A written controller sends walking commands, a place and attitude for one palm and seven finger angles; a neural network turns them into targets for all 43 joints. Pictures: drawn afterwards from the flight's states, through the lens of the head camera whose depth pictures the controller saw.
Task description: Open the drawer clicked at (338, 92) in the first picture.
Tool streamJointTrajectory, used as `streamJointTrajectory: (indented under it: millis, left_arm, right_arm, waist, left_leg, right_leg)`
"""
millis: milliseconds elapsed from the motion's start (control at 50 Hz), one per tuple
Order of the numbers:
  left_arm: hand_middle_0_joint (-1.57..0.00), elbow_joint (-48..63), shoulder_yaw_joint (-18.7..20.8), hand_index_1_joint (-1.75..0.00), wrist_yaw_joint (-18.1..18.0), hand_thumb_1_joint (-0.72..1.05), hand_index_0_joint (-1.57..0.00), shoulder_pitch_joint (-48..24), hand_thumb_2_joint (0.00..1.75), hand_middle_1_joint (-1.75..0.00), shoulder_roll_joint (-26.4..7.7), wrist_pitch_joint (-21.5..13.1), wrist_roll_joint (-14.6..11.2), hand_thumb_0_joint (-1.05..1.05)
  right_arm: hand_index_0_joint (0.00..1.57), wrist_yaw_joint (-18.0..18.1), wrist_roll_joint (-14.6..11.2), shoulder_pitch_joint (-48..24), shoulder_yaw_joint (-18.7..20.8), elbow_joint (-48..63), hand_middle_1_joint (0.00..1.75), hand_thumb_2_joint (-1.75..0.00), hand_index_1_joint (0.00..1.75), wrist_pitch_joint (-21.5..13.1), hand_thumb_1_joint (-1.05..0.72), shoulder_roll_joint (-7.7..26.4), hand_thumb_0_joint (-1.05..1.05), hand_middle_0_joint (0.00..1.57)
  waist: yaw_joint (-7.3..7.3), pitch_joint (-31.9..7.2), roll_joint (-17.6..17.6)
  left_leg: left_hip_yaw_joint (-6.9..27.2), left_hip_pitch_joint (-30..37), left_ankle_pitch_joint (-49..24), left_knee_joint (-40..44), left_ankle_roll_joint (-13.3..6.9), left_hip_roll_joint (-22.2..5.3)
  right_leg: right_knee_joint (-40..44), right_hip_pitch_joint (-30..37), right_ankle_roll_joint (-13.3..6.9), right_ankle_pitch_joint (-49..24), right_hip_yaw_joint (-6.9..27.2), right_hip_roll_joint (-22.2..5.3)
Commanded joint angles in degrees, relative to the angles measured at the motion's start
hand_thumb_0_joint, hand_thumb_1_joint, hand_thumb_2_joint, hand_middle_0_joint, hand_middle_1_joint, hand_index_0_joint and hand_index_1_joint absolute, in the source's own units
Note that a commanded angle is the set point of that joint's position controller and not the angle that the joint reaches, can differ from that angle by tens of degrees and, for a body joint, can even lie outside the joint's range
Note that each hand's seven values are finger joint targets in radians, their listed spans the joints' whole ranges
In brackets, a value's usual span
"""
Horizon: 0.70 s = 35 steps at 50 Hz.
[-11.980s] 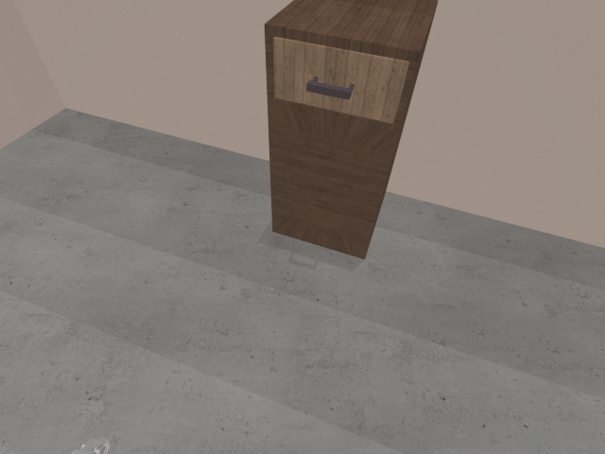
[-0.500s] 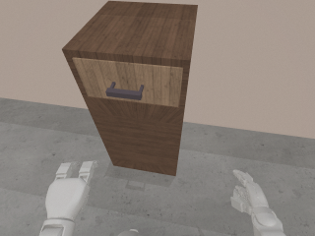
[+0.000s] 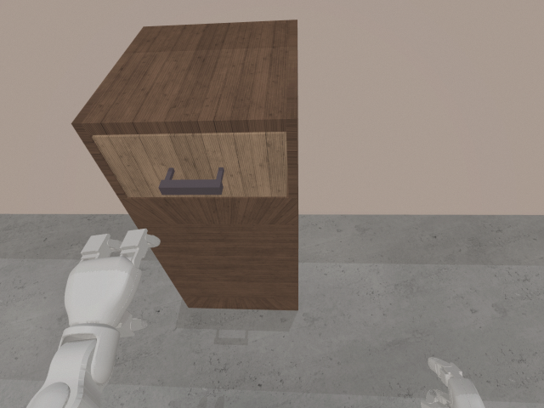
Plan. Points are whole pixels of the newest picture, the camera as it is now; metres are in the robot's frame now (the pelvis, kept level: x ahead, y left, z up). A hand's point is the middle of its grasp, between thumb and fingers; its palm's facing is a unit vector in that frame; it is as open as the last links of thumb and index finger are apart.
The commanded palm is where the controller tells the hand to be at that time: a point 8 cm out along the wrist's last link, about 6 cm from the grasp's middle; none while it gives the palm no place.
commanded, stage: raise the hand with hooked fingers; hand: left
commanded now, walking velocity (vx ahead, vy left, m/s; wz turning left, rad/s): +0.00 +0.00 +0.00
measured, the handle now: (193, 179) +0.53 +0.23 +0.00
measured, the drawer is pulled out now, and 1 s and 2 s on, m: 0.00 0.00 0.00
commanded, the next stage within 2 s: move the hooked fingers above the handle in 0.86 s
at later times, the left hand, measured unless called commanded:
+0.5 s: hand (89, 235) +0.30 +0.29 +0.12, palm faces +0.07 -0.07 -1.00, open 13.8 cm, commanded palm +0.27 +0.28 +0.17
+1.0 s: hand (97, 246) +0.29 +0.27 +0.11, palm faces +0.07 -0.08 -0.99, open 13.8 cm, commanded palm +0.27 +0.27 +0.17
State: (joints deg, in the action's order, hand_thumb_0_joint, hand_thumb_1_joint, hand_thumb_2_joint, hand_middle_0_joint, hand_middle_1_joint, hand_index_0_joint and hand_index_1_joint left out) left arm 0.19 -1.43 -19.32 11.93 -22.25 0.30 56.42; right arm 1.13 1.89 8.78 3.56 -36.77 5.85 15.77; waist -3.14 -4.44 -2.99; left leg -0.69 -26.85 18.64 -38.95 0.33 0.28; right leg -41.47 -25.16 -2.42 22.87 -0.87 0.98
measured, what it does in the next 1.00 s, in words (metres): stands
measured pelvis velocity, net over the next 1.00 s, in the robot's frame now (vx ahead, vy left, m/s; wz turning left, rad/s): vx -0.01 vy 0.03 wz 0.02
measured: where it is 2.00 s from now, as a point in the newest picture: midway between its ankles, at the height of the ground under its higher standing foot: outside the picture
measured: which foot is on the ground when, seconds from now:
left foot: down 0.00-1.00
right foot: down 0.00-1.00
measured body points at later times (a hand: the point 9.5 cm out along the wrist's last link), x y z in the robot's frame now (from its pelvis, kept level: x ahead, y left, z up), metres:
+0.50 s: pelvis +0.00 +0.04 +0.02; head +0.00 +0.01 +0.47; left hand +0.30 +0.29 +0.17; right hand +0.21 -0.16 -0.08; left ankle +0.01 +0.13 -0.72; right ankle -0.02 -0.09 -0.72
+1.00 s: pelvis -0.01 +0.03 +0.02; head +0.00 +0.00 +0.47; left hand +0.28 +0.27 +0.16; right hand +0.18 -0.20 -0.09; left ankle +0.01 +0.13 -0.72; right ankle -0.02 -0.09 -0.72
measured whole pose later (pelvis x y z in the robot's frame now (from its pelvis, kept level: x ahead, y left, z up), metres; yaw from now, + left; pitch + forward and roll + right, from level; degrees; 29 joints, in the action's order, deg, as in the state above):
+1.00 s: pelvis -0.01 +0.03 +0.02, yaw +1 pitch +1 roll +0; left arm -3.8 -4.0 -4.5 -5.3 -27.5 2.6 53.0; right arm 1.2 -0.8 7.6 0.7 -37.0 7.7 14.4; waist -4.3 -0.5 -4.4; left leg -0.2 -16.1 12.1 -27.2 -1.7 1.8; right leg -27.9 -13.2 -0.4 15.6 -1.2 -0.4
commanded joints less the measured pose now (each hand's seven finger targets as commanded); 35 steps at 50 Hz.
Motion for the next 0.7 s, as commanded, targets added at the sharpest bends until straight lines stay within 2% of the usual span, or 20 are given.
streamJointTrajectory:
  millis: [0, 40, 100, 140, 180, 200, 260, 360, 420, 440, 500, 520, 560, 600, 680]
  left_arm:
    - [-0.29, 11.9, 4.3, -1.1, -0.2, -0.34, -0.29, -12.7, 0.37, -1.1, -10.1, 3.9, -0.3, 0.0]
    - [-0.29, 12.1, 2.9, -1.12, 1.5, -0.38, -0.29, -14.9, 0.35, -1.12, -9.8, 4.9, -0.2, 0.0]
    - [-0.3, 12.2, 4.2, -1.17, 3.7, -0.45, -0.3, -18.1, 0.32, -1.17, -12.1, 5.8, -0.1, 0.0]
    - [-0.3, 11.6, 3.6, -1.2, 5.0, -0.5, -0.3, -20.1, 0.3, -1.2, -11.9, 6.1, -0.1, 0.0]
    - [-0.3, 11.1, 3.6, -1.2, 6.3, -0.5, -0.3, -22.3, 0.3, -1.2, -12.5, 6.5, -0.2, 0.0]
    - [-0.3, 10.3, 3.9, -1.2, 7.1, -0.5, -0.3, -23.6, 0.3, -1.2, -12.8, 6.9, -0.3, 0.0]
    - [-0.3, 9.2, 2.4, -1.2, 9.4, -0.5, -0.3, -27.8, 0.3, -1.2, -12.4, 7.3, -0.6, 0.0]
    - [-0.3, 7.7, 2.3, -1.2, 13.4, -0.5, -0.3, -34.3, 0.3, -1.2, -14.5, 6.6, -1.4, 0.0]
    - [-0.3, 8.2, 3.2, -1.2, 15.2, -0.5, -0.3, -37.8, 0.3, -1.2, -16.4, 5.1, -2.1, 0.0]
    - [-0.3, 7.8, 3.9, -1.2, 15.6, -0.5, -0.3, -37.9, 0.3, -1.2, -17.1, 4.5, -2.4, 0.0]
    - [-0.3, 5.7, 4.0, -1.2, 16.9, -0.5, -0.3, -32.3, 0.3, -1.2, -15.6, 3.4, -3.6, 0.0]
    - [-0.3, 5.9, 3.8, -1.2, 17.1, -0.5, -0.3, -31.5, 0.3, -1.2, -15.0, 3.0, -3.8, 0.0]
    - [-0.3, 7.9, 4.6, -1.2, 16.9, -0.5, -0.3, -31.5, 0.3, -1.2, -15.8, 2.0, -4.1, 0.0]
    - [-0.3, 9.0, 5.7, -1.2, 16.1, -0.5, -0.3, -31.9, 0.3, -1.2, -16.9, 1.2, -3.7, 0.0]
    - [-0.3, 11.2, 6.9, -1.2, 13.4, -0.5, -0.3, -33.0, 0.3, -1.2, -17.8, -0.3, -3.5, 0.0]
  right_arm:
    - [0.2, 0.1, -1.0, -10.4, 0.2, 11.1, 0.3, -0.9, 0.3, -2.5, -0.9, 3.8, 0.0, 0.2]
    - [0.2, 0.3, -1.2, -10.0, 0.0, 10.9, 0.3, -0.9, 0.3, -2.3, -0.9, 3.7, 0.0, 0.2]
    - [0.2, 0.6, -1.3, -10.3, -0.5, 11.1, 0.3, -0.9, 0.3, -1.7, -0.9, 3.9, 0.0, 0.2]
    - [0.2, 0.5, -1.5, -10.0, -0.8, 10.8, 0.3, -0.9, 0.3, -1.4, -0.9, 3.5, 0.0, 0.2]
    - [0.2, 0.4, -1.6, -9.9, -1.1, 10.6, 0.3, -0.9, 0.3, -1.0, -0.9, 3.6, 0.0, 0.2]
    - [0.2, 0.4, -1.7, -9.8, -1.2, 10.7, 0.3, -0.9, 0.3, -0.7, -0.9, 3.7, 0.0, 0.2]
    - [0.2, 0.4, -2.0, -9.6, -1.6, 10.4, 0.3, -0.9, 0.3, -0.3, -0.9, 3.5, 0.0, 0.2]
    - [0.2, 0.7, -2.1, -9.3, -2.2, 10.0, 0.3, -0.9, 0.3, 0.2, -0.9, 3.7, 0.0, 0.2]
    - [0.2, 0.8, -2.2, -9.0, -2.5, 10.0, 0.3, -0.9, 0.3, 0.0, -0.9, 3.8, 0.0, 0.2]
    - [0.2, 0.9, -2.1, -8.7, -2.4, 9.7, 0.3, -0.9, 0.3, 0.0, -0.9, 3.8, 0.0, 0.2]
    - [0.2, 0.2, -2.2, -8.0, -2.0, 9.8, 0.3, -0.9, 0.3, 0.0, -0.9, 4.2, 0.0, 0.2]
    - [0.2, 0.0, -2.2, -7.6, -2.0, 9.7, 0.3, -0.9, 0.3, 0.1, -0.9, 4.2, 0.0, 0.2]
    - [0.2, -0.3, -2.1, -7.6, -1.7, 10.0, 0.3, -0.9, 0.3, 0.1, -0.9, 4.5, 0.0, 0.2]
    - [0.2, -0.5, -2.0, -7.6, -1.6, 10.1, 0.3, -0.9, 0.3, 0.0, -0.9, 4.6, 0.0, 0.2]
    - [0.2, -0.5, -2.0, -7.4, -1.1, 9.8, 0.3, -0.9, 0.3, -0.5, -0.9, 4.6, 0.0, 0.2]
  waist:
    - [-1.24, -11.9, 2.6]
    - [-1.14, -10.7, 1.9]
    - [-1.45, -10.5, 0.8]
    - [-1.33, -9.6, 0.8]
    - [-1.22, -9.8, -0.2]
    - [-1.18, -9.2, 0.6]
    - [-0.73, -8.4, 0.3]
    - [-0.39, -8.7, 0.4]
    - [-0.37, -9.4, -1.0]
    - [-0.49, -9.9, -0.7]
    - [-1.13, -8.9, 0.1]
    - [-1.06, -9.0, 1.2]
    - [-1.36, -9.2, 1.0]
    - [-1.5, -9.4, -0.6]
    - [-1.85, -11.8, -1.4]
  left_leg:
    - [-0.4, 9.2, -14.4, 5.0, -2.7, 2.5]
    - [-0.1, 11.5, -15.2, 6.4, -2.7, 2.1]
    - [0.3, 13.8, -17.3, 8.0, -2.4, 1.6]
    - [0.6, 15.1, -19.1, 8.8, -2.3, 1.3]
    - [0.8, 16.4, -20.5, 9.7, -2.1, 1.2]
    - [1.1, 16.2, -20.1, 10.4, -1.9, 1.0]
    - [1.6, 17.9, -20.8, 11.7, -1.7, 0.7]
    - [2.1, 19.5, -19.3, 13.4, -1.7, 0.6]
    - [2.7, 20.5, -20.0, 14.1, -1.6, 0.6]
    - [2.6, 20.9, -21.2, 14.0, -1.7, 0.7]
    - [2.5, 20.1, -23.0, 14.4, -1.4, 0.6]
    - [2.4, 19.9, -24.2, 14.3, -1.5, 0.5]
    - [2.5, 19.8, -24.5, 14.6, -1.4, 0.4]
    - [2.7, 19.7, -23.6, 14.7, -1.2, 0.4]
    - [2.6, 20.4, -23.2, 14.3, -1.4, 0.9]
  right_leg:
    - [8.4, 7.4, 0.7, -19.9, 2.4, -0.7]
    - [9.1, 7.2, 0.6, -18.4, 1.4, -0.5]
    - [9.9, 8.5, 0.3, -18.2, 0.6, -0.1]
    - [10.5, 9.0, 0.2, -19.1, 0.2, 0.1]
    - [11.2, 9.8, 0.1, -19.5, 0.0, 0.3]
    - [11.7, 10.1, 0.1, -18.5, -0.3, 0.4]
    - [12.8, 10.3, 0.0, -17.8, -0.8, 0.6]
    - [14.9, 11.7, 0.0, -16.1, -0.9, 0.7]
    - [15.6, 12.7, -0.1, -16.0, -1.0, 0.6]
    - [15.9, 13.3, -0.1, -17.1, -1.0, 0.7]
    - [16.5, 14.0, -0.1, -18.2, -1.2, 0.9]
    - [16.3, 14.1, 0.0, -19.1, -1.3, 0.7]
    - [16.4, 14.1, 0.0, -19.2, -1.3, 0.7]
    - [16.4, 13.9, -0.1, -17.8, -1.3, 0.9]
    - [16.2, 14.0, -0.1, -18.1, -0.9, 0.7]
